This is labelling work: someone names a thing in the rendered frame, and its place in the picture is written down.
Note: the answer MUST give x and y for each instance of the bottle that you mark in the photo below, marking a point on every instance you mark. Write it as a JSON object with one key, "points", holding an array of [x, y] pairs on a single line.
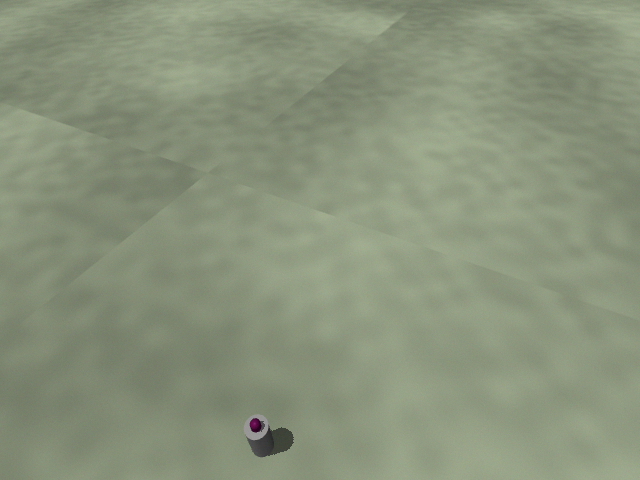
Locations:
{"points": [[259, 436]]}

